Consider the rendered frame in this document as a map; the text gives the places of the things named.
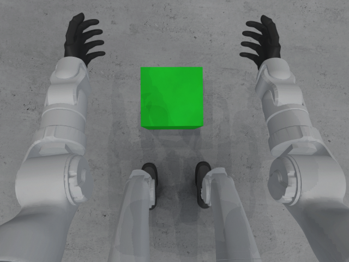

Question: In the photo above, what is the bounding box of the left robot shin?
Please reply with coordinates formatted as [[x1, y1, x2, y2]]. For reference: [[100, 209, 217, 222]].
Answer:
[[124, 170, 151, 188]]

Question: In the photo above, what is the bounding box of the left robot hand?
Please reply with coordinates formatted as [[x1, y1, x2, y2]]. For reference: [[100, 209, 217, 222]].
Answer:
[[64, 13, 105, 67]]

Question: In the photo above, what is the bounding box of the right robot hand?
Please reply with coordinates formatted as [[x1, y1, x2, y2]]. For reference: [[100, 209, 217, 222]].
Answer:
[[239, 15, 281, 70]]

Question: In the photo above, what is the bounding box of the robot left foot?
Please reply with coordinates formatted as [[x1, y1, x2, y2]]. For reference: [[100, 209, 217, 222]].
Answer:
[[142, 163, 158, 210]]

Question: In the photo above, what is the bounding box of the robot right upper arm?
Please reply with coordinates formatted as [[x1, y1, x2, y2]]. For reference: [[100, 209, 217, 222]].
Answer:
[[267, 154, 349, 262]]

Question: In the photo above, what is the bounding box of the robot left upper arm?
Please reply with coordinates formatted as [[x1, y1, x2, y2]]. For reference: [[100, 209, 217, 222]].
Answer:
[[0, 153, 94, 262]]

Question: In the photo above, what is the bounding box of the robot right forearm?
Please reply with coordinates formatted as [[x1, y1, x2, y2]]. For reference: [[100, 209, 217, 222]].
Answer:
[[255, 58, 346, 196]]

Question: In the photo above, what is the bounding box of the robot left forearm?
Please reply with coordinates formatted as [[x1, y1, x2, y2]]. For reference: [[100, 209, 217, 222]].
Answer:
[[15, 56, 92, 204]]

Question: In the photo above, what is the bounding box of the carton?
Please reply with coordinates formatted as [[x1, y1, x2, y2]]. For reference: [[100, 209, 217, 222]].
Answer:
[[141, 67, 203, 129]]

